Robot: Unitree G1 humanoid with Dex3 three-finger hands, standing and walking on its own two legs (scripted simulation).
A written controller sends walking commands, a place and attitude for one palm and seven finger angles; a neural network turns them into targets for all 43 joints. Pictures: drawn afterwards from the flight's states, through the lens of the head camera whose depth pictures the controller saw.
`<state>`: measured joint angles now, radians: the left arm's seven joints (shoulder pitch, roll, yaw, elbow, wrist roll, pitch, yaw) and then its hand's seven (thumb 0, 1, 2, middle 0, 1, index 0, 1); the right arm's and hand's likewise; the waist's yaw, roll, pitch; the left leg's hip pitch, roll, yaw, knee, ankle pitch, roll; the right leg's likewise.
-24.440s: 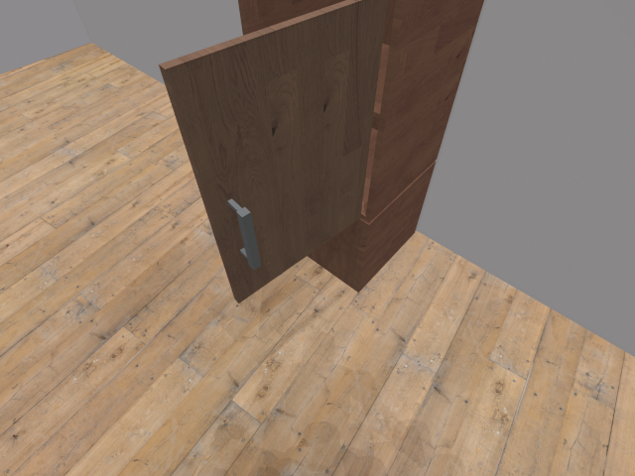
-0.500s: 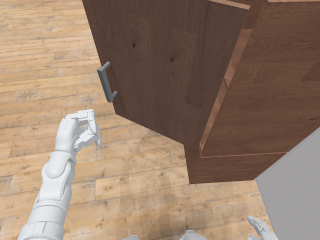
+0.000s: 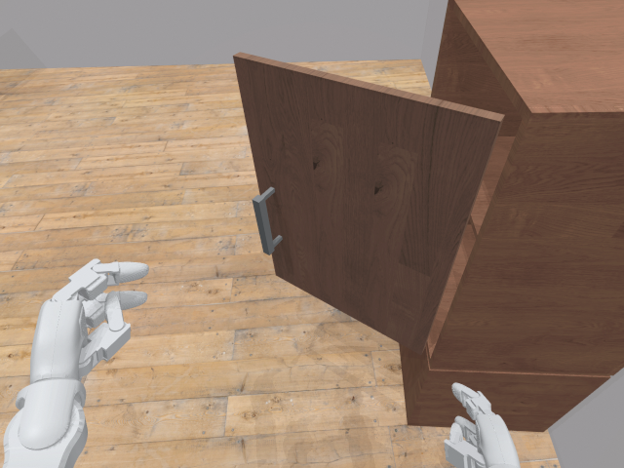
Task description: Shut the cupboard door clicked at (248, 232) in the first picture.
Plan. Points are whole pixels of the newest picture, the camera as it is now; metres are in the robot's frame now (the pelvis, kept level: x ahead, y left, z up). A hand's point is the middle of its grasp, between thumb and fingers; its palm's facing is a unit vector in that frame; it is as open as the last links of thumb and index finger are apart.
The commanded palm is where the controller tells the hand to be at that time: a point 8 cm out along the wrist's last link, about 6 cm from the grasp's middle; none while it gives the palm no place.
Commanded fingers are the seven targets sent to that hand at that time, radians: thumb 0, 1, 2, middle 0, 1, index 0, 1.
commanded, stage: draw the hand back to the body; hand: left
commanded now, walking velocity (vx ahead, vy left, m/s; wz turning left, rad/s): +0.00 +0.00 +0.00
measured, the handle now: (269, 221) +0.62 +0.18 -0.10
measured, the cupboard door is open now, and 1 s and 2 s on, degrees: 59 59 59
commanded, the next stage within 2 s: step back with the hand held close in 0.54 s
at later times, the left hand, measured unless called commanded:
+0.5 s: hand (76, 352) +0.18 +0.25 +0.15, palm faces +0.43 -0.80 -0.42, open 7.4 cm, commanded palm +0.13 +0.29 +0.17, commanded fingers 0.00 0.90 0.90 -0.20 -0.30 -0.20 -0.30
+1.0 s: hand (55, 348) +0.18 +0.27 +0.15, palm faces +0.36 -0.77 -0.53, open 7.4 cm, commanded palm +0.12 +0.31 +0.17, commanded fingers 0.00 0.90 0.90 -0.20 -0.30 -0.20 -0.30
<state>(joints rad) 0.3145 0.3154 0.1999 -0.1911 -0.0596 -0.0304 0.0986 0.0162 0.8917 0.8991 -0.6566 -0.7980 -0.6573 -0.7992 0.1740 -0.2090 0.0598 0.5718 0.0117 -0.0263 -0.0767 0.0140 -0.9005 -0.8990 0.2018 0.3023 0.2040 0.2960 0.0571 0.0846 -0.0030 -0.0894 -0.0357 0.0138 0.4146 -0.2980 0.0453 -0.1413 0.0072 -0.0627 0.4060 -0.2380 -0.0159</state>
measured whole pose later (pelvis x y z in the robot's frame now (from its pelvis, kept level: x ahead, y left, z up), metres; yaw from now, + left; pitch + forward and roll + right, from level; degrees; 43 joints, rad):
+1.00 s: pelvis -0.03 +0.02 -0.01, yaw -1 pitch +2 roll +0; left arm 0.56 0.43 0.40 -0.43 -0.06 -0.15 0.13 0.02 0.88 0.90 -0.21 -0.30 -0.21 -0.31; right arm 0.19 -0.26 -0.03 0.57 0.02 0.02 -0.10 0.02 -0.90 -0.90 0.20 0.30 0.20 0.30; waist 0.00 0.05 -0.01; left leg -0.25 -0.05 0.05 0.51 -0.30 0.07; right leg -0.31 -0.02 -0.03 0.52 -0.23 0.00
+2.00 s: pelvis -0.12 +0.00 -0.03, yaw +1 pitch +1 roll -1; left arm 0.49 0.40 0.45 -0.50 0.00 -0.25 0.15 0.01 0.88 0.90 -0.21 -0.30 -0.21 -0.31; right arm 0.20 -0.22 -0.01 0.59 -0.01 -0.05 -0.07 0.02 -0.90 -0.90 0.20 0.30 0.20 0.30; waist -0.02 -0.02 0.00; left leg -0.51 -0.04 0.03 0.76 -0.39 0.05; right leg -0.50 0.02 0.05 0.68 -0.21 0.01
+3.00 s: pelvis -0.32 +0.04 -0.02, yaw -4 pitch +1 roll -3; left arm 0.68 0.51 0.44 -0.68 -0.06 -0.20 0.14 0.02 0.88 0.90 -0.21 -0.30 -0.21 -0.31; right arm 0.27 -0.17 0.01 0.64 -0.02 -0.06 -0.07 0.02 -0.90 -0.90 0.20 0.30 0.20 0.30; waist 0.03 -0.05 -0.06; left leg -0.56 -0.01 0.00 0.80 -0.32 -0.04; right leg -0.22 0.04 -0.04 0.56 -0.38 -0.04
